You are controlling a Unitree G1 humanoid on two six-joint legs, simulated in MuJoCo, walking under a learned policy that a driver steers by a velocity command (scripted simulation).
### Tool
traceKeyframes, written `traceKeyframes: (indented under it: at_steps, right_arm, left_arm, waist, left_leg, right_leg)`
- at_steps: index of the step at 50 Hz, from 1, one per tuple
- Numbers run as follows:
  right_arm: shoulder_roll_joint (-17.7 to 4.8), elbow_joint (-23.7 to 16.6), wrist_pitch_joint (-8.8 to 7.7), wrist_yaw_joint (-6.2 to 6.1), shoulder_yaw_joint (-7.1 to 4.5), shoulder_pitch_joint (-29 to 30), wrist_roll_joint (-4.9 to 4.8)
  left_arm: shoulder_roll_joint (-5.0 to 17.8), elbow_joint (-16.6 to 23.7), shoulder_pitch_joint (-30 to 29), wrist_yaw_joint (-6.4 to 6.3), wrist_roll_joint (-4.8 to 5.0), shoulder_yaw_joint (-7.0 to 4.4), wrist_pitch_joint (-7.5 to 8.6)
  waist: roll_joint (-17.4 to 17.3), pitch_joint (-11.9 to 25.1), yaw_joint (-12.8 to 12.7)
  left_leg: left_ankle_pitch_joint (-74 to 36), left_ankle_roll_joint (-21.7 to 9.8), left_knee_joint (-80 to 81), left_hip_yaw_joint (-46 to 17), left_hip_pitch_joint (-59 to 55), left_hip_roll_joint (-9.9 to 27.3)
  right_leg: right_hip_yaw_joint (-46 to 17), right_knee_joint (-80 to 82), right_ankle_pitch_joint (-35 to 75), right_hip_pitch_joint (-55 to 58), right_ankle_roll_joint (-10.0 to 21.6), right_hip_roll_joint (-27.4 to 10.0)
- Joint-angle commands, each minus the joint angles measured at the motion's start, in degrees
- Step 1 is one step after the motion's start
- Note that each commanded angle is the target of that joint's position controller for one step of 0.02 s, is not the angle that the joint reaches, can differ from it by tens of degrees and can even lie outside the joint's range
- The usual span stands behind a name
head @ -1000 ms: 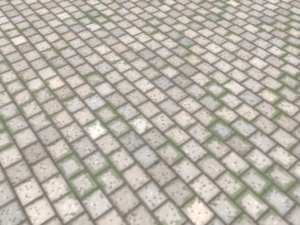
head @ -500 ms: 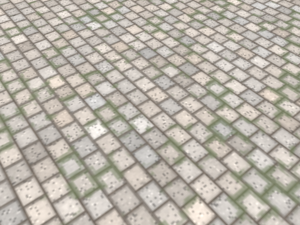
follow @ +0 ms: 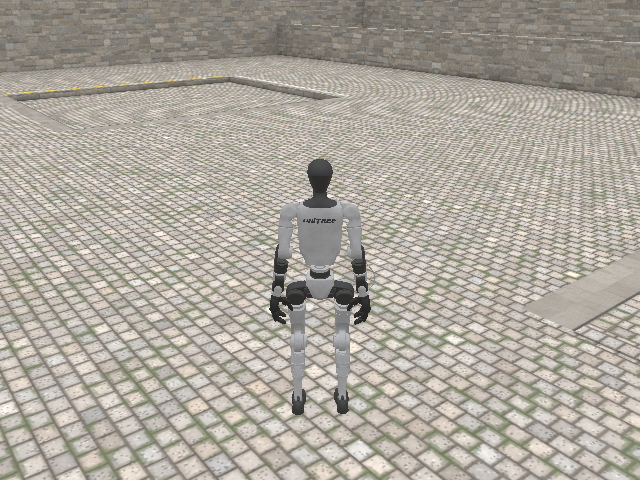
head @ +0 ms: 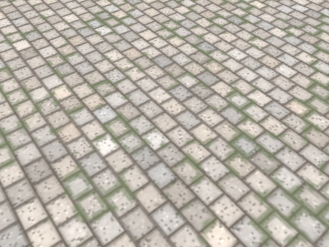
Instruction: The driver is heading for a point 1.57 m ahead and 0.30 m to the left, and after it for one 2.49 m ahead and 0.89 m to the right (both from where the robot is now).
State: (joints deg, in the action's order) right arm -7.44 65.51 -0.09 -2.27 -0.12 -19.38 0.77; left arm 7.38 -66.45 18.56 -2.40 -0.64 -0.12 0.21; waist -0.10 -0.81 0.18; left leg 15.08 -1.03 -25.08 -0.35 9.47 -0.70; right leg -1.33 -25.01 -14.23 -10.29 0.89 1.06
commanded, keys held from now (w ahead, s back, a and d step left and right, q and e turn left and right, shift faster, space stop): w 0.02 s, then no key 0.34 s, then w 0.64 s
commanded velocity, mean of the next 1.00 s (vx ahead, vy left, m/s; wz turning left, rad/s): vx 0.25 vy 0.00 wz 0.00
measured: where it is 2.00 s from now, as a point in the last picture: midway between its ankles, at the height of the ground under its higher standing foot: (164, 182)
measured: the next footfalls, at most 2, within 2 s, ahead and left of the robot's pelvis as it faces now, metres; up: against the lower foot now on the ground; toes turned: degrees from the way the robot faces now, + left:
left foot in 0.64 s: +0.13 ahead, +0.11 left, +0.00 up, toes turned +3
right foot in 1.14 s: +0.48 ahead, -0.01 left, +0.00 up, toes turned -4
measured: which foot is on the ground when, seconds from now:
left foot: down 0.00-0.46, up 0.48-0.62, down 0.64-1.00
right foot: down 0.00-0.66, up 0.68-1.00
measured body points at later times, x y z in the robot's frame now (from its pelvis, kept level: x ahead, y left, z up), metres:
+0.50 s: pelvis +0.05 -0.01 -0.01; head +0.06 -0.01 +0.44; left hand +0.02 +0.21 -0.17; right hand +0.03 -0.23 -0.17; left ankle -0.01 +0.11 -0.74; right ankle +0.00 -0.11 -0.74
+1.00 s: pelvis +0.24 +0.05 -0.01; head +0.27 +0.07 +0.44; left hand +0.39 +0.27 -0.15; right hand +0.11 -0.15 -0.14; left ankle +0.09 +0.10 -0.74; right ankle +0.37 -0.06 -0.69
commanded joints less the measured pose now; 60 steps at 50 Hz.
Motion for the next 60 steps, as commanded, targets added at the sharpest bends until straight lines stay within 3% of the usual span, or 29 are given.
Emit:
traceKeyframes:
  at_steps: [1,2,4,8,12,18,20,22,25,28,30,32,33,34,35,36,37,39,42,47,50,52,54,55,56,57,58,59,60]
  right_arm:
    - [-6.03,-1.43,0.48,0.20,-1.51,-4.45,0.26]
    - [-4.96,-1.75,0.40,0.12,-1.31,-4.25,0.13]
    - [-4.16,-1.87,-0.25,-0.16,-1.18,-4.00,0.17]
    - [-3.50,-1.43,-1.52,-0.25,-0.85,-4.54,0.11]
    - [-4.49,-1.03,-1.39,-0.71,-1.02,-5.49,-0.60]
    - [-4.14,-0.69,-0.64,-0.95,-0.90,-4.47,-0.46]
    - [-4.46,-0.68,-0.48,-0.86,-1.15,-4.32,-0.16]
    - [-4.30,-1.33,-0.33,-0.29,-1.48,-3.29,0.33]
    - [-2.04,-5.26,-1.70,1.04,-1.00,1.60,1.49]
    - [-3.79,-9.21,-3.87,2.17,-1.64,7.04,0.88]
    - [-4.48,-9.46,-4.78,2.97,-2.24,3.62,-0.03]
    - [-3.69,-4.21,-4.88,3.15,-3.08,-11.30,-0.76]
    - [-8.27,-2.18,-4.94,2.52,-4.63,-19.38,0.46]
    - [-13.76,-0.84,-4.41,2.52,-5.87,-25.50,0.15]
    - [-10.61,-2.27,-3.43,2.18,-4.85,-18.10,0.29]
    - [-8.79,-4.87,-3.53,2.22,-4.20,-11.39,0.28]
    - [-8.34,-6.15,-4.01,2.19,-3.88,-7.78,0.28]
    - [-6.22,-5.95,-5.07,1.96,-2.83,-7.32,0.23]
    - [-5.46,-3.19,-5.71,1.70,-2.00,-13.41,-0.07]
    - [-5.24,-2.49,-5.87,1.30,-0.90,-15.58,0.16]
    - [-6.24,-2.04,-6.23,0.86,-0.79,-16.15,0.21]
    - [-7.44,-1.88,-6.56,0.64,-0.96,-15.33,0.25]
    - [-8.88,-2.01,-6.60,0.28,-1.40,-13.64,0.32]
    - [-9.66,-2.25,-6.34,0.32,-1.65,-12.36,0.34]
    - [-9.88,-2.71,-6.16,0.68,-1.78,-10.69,-0.07]
    - [-6.89,-4.37,-6.11,1.18,-1.19,-11.04,-0.23]
    - [-2.87,-4.77,-5.75,1.94,-1.22,-17.07,-1.51]
    - [-7.46,-6.06,-5.37,1.91,-2.12,-11.80,-0.15]
    - [-8.22,-7.96,-5.49,2.27,-2.53,-5.93,0.32]
  left_arm:
    - [5.18,1.71,3.80,0.27,-0.45,-1.24,-0.34]
    - [3.59,2.33,2.99,0.27,-0.41,-0.88,-0.15]
    - [1.34,2.64,3.03,0.17,-0.42,-0.29,0.79]
    - [3.97,1.67,5.84,-0.18,-0.16,-0.61,2.11]
    - [4.35,1.76,5.89,-0.78,0.25,-0.69,2.04]
    - [4.09,1.71,4.93,-1.03,0.32,-0.83,1.33]
    - [4.78,1.53,5.33,-0.92,0.22,-1.28,1.06]
    - [5.91,1.33,6.64,-0.46,-0.08,-2.14,0.62]
    - [9.35,0.00,13.61,0.05,-0.10,-3.57,0.77]
    - [9.92,0.85,13.02,0.43,-1.28,-4.08,1.92]
    - [10.00,2.58,7.84,0.58,-0.75,-4.20,2.48]
    - [8.80,5.13,-0.29,0.98,0.41,-3.87,2.74]
    - [6.05,6.73,-2.52,1.44,0.24,-3.00,3.48]
    - [4.80,9.10,-1.38,1.95,-0.34,-2.79,3.90]
    - [6.65,8.97,-1.12,2.30,-1.85,-3.22,3.55]
    - [5.19,8.85,-1.48,2.77,-1.65,-2.86,3.77]
    - [4.00,8.45,-1.02,3.13,-0.96,-2.55,4.16]
    - [4.74,8.09,-0.20,3.68,-1.26,-2.97,3.70]
    - [5.22,8.85,-1.67,3.91,-1.06,-3.42,2.57]
    - [4.14,14.59,-16.55,4.22,-0.59,-2.49,2.05]
    - [3.87,16.59,-21.57,4.09,-0.09,-1.75,2.17]
    - [5.48,16.70,-20.11,3.60,0.01,-2.08,2.30]
    - [7.91,14.45,-11.83,2.84,0.05,-3.16,2.79]
    - [9.12,11.87,-3.92,2.44,0.16,-3.97,3.17]
    - [10.42,9.44,4.09,1.97,-0.44,-4.79,3.55]
    - [15.13,8.20,11.83,1.61,-1.86,-6.11,3.67]
    - [16.29,8.96,9.36,2.30,-1.57,-6.37,3.06]
    - [14.28,9.59,2.39,2.83,0.35,-6.07,2.93]
    - [10.20,10.60,-2.60,3.06,0.57,-4.88,3.35]
  waist:
    - [-1.27,-7.98,0.23]
    - [-1.67,-10.57,0.41]
    - [-2.52,-9.76,0.18]
    - [1.37,-5.79,-0.08]
    - [1.17,-1.15,0.19]
    - [0.30,-2.04,0.21]
    - [0.63,-1.43,0.01]
    - [2.41,-4.55,-0.81]
    - [10.01,-11.95,-3.76]
    - [8.14,-13.05,-3.98]
    - [7.16,-10.60,-0.28]
    - [3.16,-6.64,7.88]
    - [-8.99,-4.52,11.36]
    - [-20.64,-2.58,10.62]
    - [-11.08,-7.67,5.62]
    - [-3.93,-10.86,3.09]
    - [-1.63,-10.72,1.47]
    - [-1.85,-8.23,-0.15]
    - [-4.21,-5.42,-0.27]
    - [-5.11,-8.15,1.67]
    - [-5.89,-8.66,2.18]
    - [-6.36,-6.86,0.53]
    - [-6.88,-1.88,-3.53]
    - [-7.05,1.99,-6.82]
    - [-5.82,5.44,-10.74]
    - [1.27,11.37,-12.11]
    - [10.74,14.89,-6.15]
    - [3.33,7.39,-4.83]
    - [0.98,0.22,-3.48]
  left_leg:
    - [25.67,-4.48,5.82,-6.44,7.37,3.25]
    - [23.48,-4.87,6.39,-7.62,8.23,4.12]
    - [12.37,-4.84,7.40,-9.40,7.01,5.75]
    - [-11.24,-2.24,1.52,-3.93,2.82,3.72]
    - [-19.69,-1.29,0.67,-3.40,-2.09,4.68]
    - [-20.80,-0.74,1.62,-3.26,-3.38,5.27]
    - [-9.52,-1.57,0.61,-2.03,-2.64,3.40]
    - [8.55,-3.34,-2.98,-0.86,3.20,0.68]
    - [15.97,-3.80,-15.19,3.54,20.33,-1.11]
    - [14.95,-4.25,-21.17,1.68,25.53,2.34]
    - [10.08,-4.42,-14.53,1.35,17.44,3.37]
    - [1.01,-4.07,-2.41,4.31,-10.88,-1.62]
    - [9.13,-5.17,6.44,-9.71,-20.13,6.93]
    - [18.32,-8.93,17.07,-35.41,-21.55,20.56]
    - [21.62,-9.79,17.75,-36.51,-14.17,21.73]
    - [18.83,-9.56,17.45,-30.54,-9.03,20.19]
    - [10.78,-8.94,17.90,-24.26,-7.01,17.50]
    - [-3.49,-7.67,17.78,-15.24,-8.39,13.55]
    - [-27.08,-6.26,14.58,-7.56,-13.19,11.47]
    - [-36.75,-6.28,15.92,-3.30,-10.61,9.86]
    - [-43.15,-6.45,15.78,-1.72,-10.26,10.21]
    - [-54.78,-6.19,12.23,-0.74,-11.91,11.22]
    - [-66.12,-5.63,2.10,-0.13,-14.15,11.86]
    - [-65.24,-5.75,-6.72,-0.17,-13.89,11.87]
    - [-55.44,-5.84,-18.14,0.82,-7.97,10.33]
    - [-29.01,-5.88,-37.19,3.18,2.43,5.83]
    - [14.02,-4.46,-57.06,0.91,21.40,-4.83]
    - [8.62,-5.71,-57.61,-3.09,27.07,-0.42]
    - [3.89,-5.89,-54.73,-2.90,27.93,1.93]
  right_leg:
    - [-3.70,2.40,-23.17,-7.53,4.04,-1.45]
    - [-3.54,1.52,-19.71,-9.36,4.03,-1.35]
    - [-2.63,-0.13,-6.06,-7.64,3.34,-0.96]
    - [-5.58,1.92,14.57,-0.11,2.88,-4.60]
    - [-4.85,0.89,27.02,4.68,2.68,-5.63]
    - [-4.21,1.77,26.10,4.94,2.23,-5.48]
    - [-3.79,1.73,14.50,5.29,3.43,-3.97]
    - [-6.51,2.28,-7.07,3.64,6.35,-3.80]
    - [-24.29,10.86,-26.11,6.17,13.28,-14.19]
    - [-29.21,12.97,-15.96,6.24,16.28,-19.35]
    - [-22.55,11.49,-10.38,2.25,13.23,-17.30]
    - [-10.33,3.38,-5.70,-14.31,7.96,-9.14]
    - [-0.89,-14.38,-3.77,-22.10,4.95,-1.78]
    - [4.13,-31.20,-15.31,-29.89,3.22,3.64]
    - [0.43,-39.71,-14.18,-31.18,4.18,-0.51]
    - [-0.53,-41.65,-7.73,-31.11,4.57,-3.07]
    - [-0.60,-40.59,-2.97,-29.23,4.33,-4.47]
    - [0.89,-38.27,0.92,-27.31,3.50,-5.35]
    - [4.07,-37.38,2.46,-29.30,2.80,-3.84]
    - [8.20,-24.38,7.43,-30.18,2.03,-1.95]
    - [10.51,-13.58,9.48,-24.25,3.29,0.00]
    - [11.10,-10.46,8.54,-18.32,5.40,1.72]
    - [10.47,-9.33,6.04,-9.39,7.68,4.07]
    - [9.25,-6.72,6.22,-2.03,8.89,4.29]
    - [6.43,-2.40,6.84,8.92,10.29,1.49]
    - [-9.54,-0.76,-3.55,19.90,13.39,-12.32]
    - [-39.94,8.31,-8.17,28.37,21.96,-25.15]
    - [-36.86,12.95,-17.81,20.27,21.34,-22.99]
    - [-29.21,15.12,-17.03,11.95,19.34,-21.14]
Over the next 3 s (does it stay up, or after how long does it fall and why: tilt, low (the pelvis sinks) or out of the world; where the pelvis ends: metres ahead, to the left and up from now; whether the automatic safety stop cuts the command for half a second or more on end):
stays up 1.32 0.11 0.00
